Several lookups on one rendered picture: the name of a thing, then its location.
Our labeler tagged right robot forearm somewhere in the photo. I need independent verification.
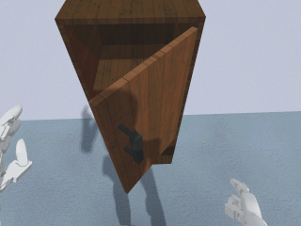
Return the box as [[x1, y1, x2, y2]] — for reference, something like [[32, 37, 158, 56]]
[[243, 215, 267, 226]]

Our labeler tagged robot right hand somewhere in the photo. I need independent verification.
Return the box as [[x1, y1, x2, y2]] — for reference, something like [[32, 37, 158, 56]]
[[225, 178, 262, 223]]

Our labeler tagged robot left hand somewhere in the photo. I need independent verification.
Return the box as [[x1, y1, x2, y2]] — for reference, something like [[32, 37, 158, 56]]
[[0, 105, 32, 193]]

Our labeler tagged handle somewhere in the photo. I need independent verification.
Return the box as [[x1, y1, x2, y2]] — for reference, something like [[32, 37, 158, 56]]
[[119, 123, 144, 165]]

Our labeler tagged cupboard door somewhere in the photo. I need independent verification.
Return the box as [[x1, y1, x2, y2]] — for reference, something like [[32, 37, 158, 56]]
[[88, 26, 198, 194]]

